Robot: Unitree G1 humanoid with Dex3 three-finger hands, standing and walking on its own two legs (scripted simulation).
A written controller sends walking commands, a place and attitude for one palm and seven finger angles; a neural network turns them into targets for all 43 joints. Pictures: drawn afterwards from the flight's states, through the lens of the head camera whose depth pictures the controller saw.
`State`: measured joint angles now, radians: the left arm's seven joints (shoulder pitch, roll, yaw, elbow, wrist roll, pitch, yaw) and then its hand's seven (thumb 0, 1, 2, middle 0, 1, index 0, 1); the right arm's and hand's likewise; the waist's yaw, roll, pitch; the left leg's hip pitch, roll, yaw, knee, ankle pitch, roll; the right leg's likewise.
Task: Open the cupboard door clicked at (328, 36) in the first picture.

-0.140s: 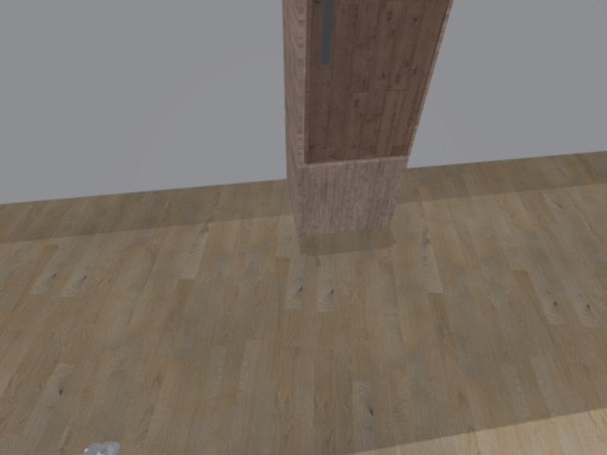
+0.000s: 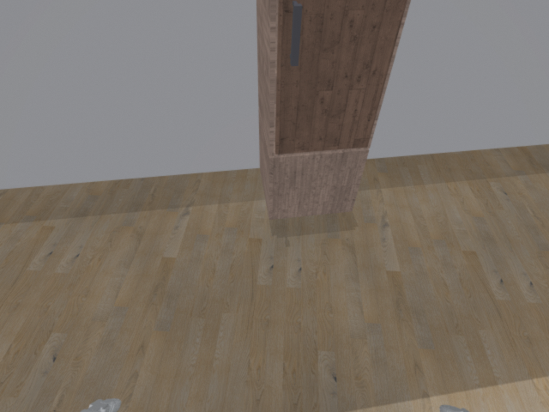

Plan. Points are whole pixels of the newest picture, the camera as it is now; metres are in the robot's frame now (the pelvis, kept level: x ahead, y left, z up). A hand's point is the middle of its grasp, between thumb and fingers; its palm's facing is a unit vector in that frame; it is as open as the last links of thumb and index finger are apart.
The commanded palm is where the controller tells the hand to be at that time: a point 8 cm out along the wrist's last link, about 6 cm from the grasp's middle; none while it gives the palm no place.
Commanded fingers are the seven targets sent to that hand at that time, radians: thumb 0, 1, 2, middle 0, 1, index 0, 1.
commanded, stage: stand and wait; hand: left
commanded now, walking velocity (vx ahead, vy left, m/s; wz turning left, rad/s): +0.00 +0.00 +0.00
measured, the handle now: (294, 34) +1.09 +0.02 +0.12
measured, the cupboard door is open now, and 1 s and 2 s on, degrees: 0 0 0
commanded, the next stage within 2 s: look at it before walking up in 0.68 s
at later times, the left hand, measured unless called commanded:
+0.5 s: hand out of the picture +0.05 +0.24 -0.15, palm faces -0.02 -0.94 -0.33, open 7.4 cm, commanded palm none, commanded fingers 0.00 0.90 0.90 -0.20 -0.30 -0.20 -0.30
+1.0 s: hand out of the picture +0.07 +0.23 -0.15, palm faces -0.02 -0.95 -0.32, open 7.4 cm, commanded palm none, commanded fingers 0.00 0.90 0.90 -0.20 -0.30 -0.20 -0.30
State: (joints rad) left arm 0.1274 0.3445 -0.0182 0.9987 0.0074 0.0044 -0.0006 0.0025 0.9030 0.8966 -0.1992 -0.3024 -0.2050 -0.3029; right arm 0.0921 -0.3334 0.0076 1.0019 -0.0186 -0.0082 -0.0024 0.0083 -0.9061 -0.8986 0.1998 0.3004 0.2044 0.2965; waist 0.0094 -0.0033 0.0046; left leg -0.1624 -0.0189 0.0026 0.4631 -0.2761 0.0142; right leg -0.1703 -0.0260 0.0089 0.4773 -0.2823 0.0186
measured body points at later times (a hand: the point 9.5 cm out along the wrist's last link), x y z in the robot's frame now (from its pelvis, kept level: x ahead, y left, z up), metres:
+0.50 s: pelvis -0.01 -0.01 +0.00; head -0.01 -0.01 +0.45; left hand +0.05 +0.29 -0.13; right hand +0.06 -0.31 -0.13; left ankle -0.02 +0.11 -0.74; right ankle -0.02 -0.13 -0.74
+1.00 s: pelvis -0.01 -0.01 +0.01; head -0.01 -0.01 +0.46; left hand +0.07 +0.28 -0.13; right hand +0.07 -0.31 -0.13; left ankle -0.02 +0.11 -0.74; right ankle -0.02 -0.13 -0.74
